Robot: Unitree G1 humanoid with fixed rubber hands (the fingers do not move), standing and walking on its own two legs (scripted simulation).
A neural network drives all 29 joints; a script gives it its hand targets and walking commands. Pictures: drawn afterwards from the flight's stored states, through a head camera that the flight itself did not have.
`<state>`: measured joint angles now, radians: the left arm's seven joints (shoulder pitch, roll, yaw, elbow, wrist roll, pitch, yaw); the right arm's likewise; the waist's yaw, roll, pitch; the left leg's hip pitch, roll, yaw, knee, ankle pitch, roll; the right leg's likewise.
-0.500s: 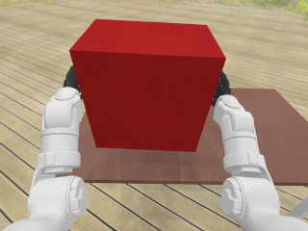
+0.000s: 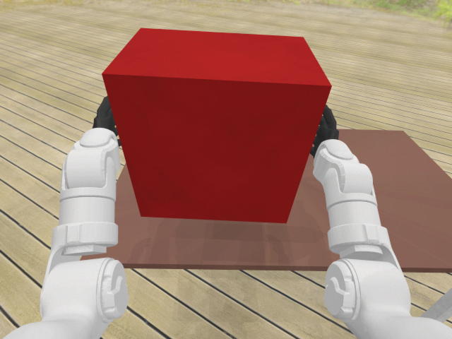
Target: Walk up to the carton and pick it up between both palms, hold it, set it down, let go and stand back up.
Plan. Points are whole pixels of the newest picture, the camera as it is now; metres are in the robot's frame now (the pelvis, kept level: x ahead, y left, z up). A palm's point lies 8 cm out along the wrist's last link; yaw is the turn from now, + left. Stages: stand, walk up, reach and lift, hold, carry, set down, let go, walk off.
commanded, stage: hold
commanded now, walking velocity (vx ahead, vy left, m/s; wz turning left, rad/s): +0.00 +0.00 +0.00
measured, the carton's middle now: (217, 131) +0.42 +0.01 +0.22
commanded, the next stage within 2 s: set down in 0.12 s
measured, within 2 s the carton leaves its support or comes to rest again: neither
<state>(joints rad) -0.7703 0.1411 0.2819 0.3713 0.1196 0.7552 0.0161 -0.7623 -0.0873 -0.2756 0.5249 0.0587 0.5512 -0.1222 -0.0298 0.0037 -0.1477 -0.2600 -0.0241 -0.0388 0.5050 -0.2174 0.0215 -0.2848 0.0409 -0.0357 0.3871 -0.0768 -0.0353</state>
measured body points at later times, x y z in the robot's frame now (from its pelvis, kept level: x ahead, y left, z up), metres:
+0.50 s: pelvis +0.01 +0.00 +0.00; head -0.06 +0.00 +0.45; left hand +0.40 +0.20 +0.23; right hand +0.40 -0.18 +0.21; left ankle +0.03 +0.10 -0.74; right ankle +0.08 -0.10 -0.74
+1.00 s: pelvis +0.04 +0.01 +0.00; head +0.00 +0.03 +0.45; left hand +0.45 +0.19 +0.19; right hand +0.42 -0.19 +0.18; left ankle +0.03 +0.11 -0.74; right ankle +0.08 -0.10 -0.74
